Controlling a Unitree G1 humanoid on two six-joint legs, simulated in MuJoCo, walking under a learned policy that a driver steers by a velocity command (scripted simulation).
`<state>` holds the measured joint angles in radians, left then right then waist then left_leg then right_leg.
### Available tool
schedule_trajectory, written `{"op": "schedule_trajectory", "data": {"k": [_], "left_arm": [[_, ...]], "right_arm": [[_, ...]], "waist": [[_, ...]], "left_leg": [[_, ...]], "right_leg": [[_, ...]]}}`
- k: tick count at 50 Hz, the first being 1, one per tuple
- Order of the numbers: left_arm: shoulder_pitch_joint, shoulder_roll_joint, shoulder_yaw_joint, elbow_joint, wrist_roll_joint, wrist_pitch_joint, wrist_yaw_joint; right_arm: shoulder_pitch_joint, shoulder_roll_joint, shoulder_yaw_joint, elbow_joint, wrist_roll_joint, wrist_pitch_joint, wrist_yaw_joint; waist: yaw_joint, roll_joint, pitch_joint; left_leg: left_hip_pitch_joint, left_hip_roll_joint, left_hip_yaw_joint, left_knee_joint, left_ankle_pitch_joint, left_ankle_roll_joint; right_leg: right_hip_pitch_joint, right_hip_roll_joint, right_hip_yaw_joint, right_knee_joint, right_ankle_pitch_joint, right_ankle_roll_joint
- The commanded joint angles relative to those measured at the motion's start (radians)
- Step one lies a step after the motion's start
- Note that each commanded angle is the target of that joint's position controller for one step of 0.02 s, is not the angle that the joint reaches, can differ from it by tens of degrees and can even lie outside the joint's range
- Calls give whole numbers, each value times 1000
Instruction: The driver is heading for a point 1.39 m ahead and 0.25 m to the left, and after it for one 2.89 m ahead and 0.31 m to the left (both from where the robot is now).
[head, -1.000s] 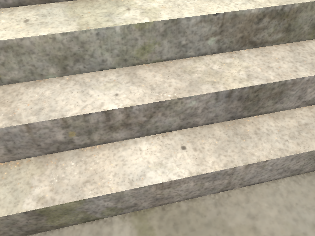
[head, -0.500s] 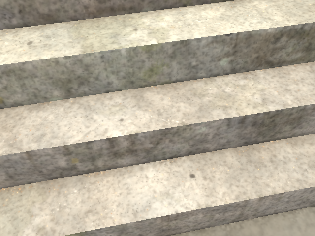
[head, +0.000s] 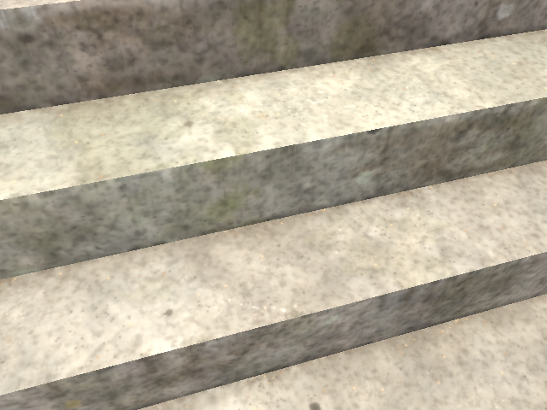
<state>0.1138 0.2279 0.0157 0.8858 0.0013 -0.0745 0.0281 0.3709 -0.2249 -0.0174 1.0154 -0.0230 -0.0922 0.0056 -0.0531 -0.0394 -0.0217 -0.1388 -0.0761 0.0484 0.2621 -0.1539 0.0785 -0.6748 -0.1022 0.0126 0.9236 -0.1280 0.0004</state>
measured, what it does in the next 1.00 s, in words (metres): climbs: right foot, then left foot 0.21 m higher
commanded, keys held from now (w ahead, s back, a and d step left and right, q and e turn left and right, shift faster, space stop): w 1.00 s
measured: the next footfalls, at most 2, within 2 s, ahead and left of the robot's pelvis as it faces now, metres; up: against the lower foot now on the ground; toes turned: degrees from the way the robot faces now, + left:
right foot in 0.18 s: +0.15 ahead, -0.11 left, +0.00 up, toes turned -2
left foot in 0.58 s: +0.29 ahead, +0.06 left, +0.21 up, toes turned +17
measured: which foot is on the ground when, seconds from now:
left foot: down 0.00-0.18, up 0.20-0.56, down 0.58-1.00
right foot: up 0.00-0.16, down 0.18-0.62, up 0.64-1.00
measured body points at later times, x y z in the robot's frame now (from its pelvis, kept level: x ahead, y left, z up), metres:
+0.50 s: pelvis +0.17 -0.03 +0.01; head +0.21 -0.05 +0.45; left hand +0.03 +0.17 -0.12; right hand +0.41 -0.16 -0.09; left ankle +0.28 +0.07 -0.45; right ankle +0.11 -0.11 -0.75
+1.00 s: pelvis +0.35 -0.04 +0.18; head +0.35 -0.04 +0.63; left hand +0.42 +0.22 +0.06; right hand +0.42 -0.29 +0.05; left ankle +0.25 +0.05 -0.54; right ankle +0.38 -0.16 -0.27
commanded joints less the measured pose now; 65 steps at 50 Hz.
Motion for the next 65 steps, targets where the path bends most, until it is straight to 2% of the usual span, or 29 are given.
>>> {"op": "schedule_trajectory", "data": {"k": [1,8,10,11,15,17,18,20,26,29,31,32,34,36,39,51,52,53,54,55,56,57,58,59,60,61,62,63,65], "left_arm": [[71,26,-5,5,-16,25,3],[299,67,48,46,9,-9,-15],[474,182,57,117,36,27,-6],[455,171,62,110,48,24,-4],[320,-46,-17,155,25,49,-36],[388,-46,-31,202,27,58,-38],[342,51,-17,194,36,7,-54],[317,43,-34,200,22,-39,-62],[437,61,-27,230,-31,21,49],[418,145,-1,150,-25,4,30],[347,119,23,70,-25,-15,-35],[243,50,29,38,30,-17,-57],[102,-74,13,-93,62,14,-38],[257,-97,9,-108,49,65,10],[270,-30,24,-134,41,109,20],[-110,26,71,-288,64,110,16],[-280,-102,-51,-362,-5,111,-52],[-204,-23,40,-364,18,92,-6],[-314,-107,-76,-428,5,93,-70],[-295,-21,10,-443,-1,67,-16],[-325,-46,-72,-498,1,91,-78],[-322,-30,-23,-528,1,96,-14],[-319,-12,-34,-542,29,111,8],[-57,-29,-50,-515,16,131,-19],[185,67,8,-391,-13,116,-42],[578,88,40,-269,-4,99,-44],[577,155,73,-220,12,96,-37],[438,255,95,-189,46,105,-15],[192,215,83,-173,15,103,6]], "right_arm": [[-16,-148,-28,-67,5,-1,-6],[-82,-137,-14,-91,48,21,-24],[23,45,30,-76,9,-34,1],[109,-4,17,-53,52,-43,9],[-185,103,59,-206,46,11,6],[-212,162,91,-264,59,24,7],[-341,142,76,-342,-24,53,-31],[-424,126,80,-407,-23,83,-55],[-413,170,132,-474,11,109,-58],[-68,68,65,-325,5,74,-36],[122,-113,-10,-244,-23,89,-66],[52,-161,-38,-198,-8,102,-78],[-122,-85,-32,-155,-38,76,-72],[-217,95,8,-95,-76,56,-48],[-270,55,4,-67,-61,27,-20],[41,-148,-83,-97,-93,-53,-64],[146,41,15,-25,-149,5,57],[73,-193,-94,-99,-89,-41,-13],[195,23,16,48,-175,14,72],[66,-223,-86,-93,-79,-36,1],[74,-45,3,35,-179,8,81],[28,-190,-72,-76,-43,-31,6],[19,-156,-57,-35,-9,-35,-21],[-161,-210,-54,-92,26,-26,-25],[-105,-235,-69,-171,51,-13,-38],[-204,-310,-87,-196,78,-25,-16],[-258,-283,-92,-214,95,-38,12],[-259,-129,-67,-286,90,-45,66],[-175,46,-28,-375,-11,-21,84]], "waist": [[43,130,-4],[194,125,-104],[136,-241,-154],[104,-173,-159],[51,14,117],[44,4,127],[19,41,134],[16,23,159],[12,-103,-48],[-117,-197,-345],[-182,165,-367],[-130,298,-251],[5,1,19],[176,56,46],[262,94,92],[53,160,121],[-73,248,59],[15,237,122],[-58,102,84],[27,209,201],[74,41,30],[89,228,247],[108,187,292],[289,182,139],[291,98,-123],[455,249,-307],[483,164,-336],[306,-287,-297],[84,-254,-326]], "left_leg": [[-150,280,-139,-92,236,181],[36,199,-79,487,822,80],[-612,-19,-106,1330,-334,-20],[-747,-18,-220,1524,-392,-15],[-1183,75,-129,2022,-329,-7],[-1297,51,-148,2244,-303,12],[-1231,27,-45,2201,-327,39],[-1157,63,42,2021,-274,30],[-627,87,143,1194,-404,49],[-246,-43,118,945,-471,99],[-12,272,-722,393,-782,246],[-51,330,-1046,73,-742,298],[-223,333,-608,265,-438,180],[-252,300,-308,366,-200,52],[-321,308,-123,262,-260,-23],[374,491,-67,-16,26,78],[508,544,-220,44,339,252],[580,571,-41,-55,184,99],[568,551,-160,-13,234,214],[498,560,41,-152,116,56],[349,455,-17,-120,104,143],[192,506,119,-344,112,50],[47,432,184,-417,276,58],[-213,326,315,-369,440,59],[-300,313,226,-130,1084,153],[-189,375,149,186,1523,121],[-56,314,80,588,1323,73],[-310,5,-7,1099,128,-20],[-472,-53,-275,1662,45,-19]], "right_leg": [[222,47,-71,-45,-9,3],[542,122,-99,-612,120,-119],[906,-283,435,-532,983,-276],[853,-354,489,-596,546,-419],[546,-196,303,-700,-237,-243],[510,-189,242,-698,-167,-199],[385,-147,152,-709,-245,-168],[246,-79,91,-774,-263,-143],[516,-73,-61,-905,710,-218],[732,-172,-82,-365,1739,-247],[304,35,-58,172,933,-150],[70,187,62,606,106,-122],[-215,155,137,1074,-55,-109],[-333,199,140,1250,-95,-106],[-365,194,146,1208,-49,-89],[-797,169,92,1150,-440,-65],[-1100,216,295,1434,-415,-204],[-1084,198,145,1394,-599,-121],[-1281,197,282,1475,-542,-258],[-1106,192,139,1289,-696,-133],[-1080,140,120,1243,-501,-261],[-867,146,12,1059,-644,-145],[-739,108,-95,980,-644,-127],[-112,59,-110,463,-466,-172],[442,257,-245,454,-322,-130],[697,277,-163,441,-220,-124],[594,288,42,154,-321,-155],[508,65,665,-330,-416,-260],[375,0,801,-490,-908,-218]]}}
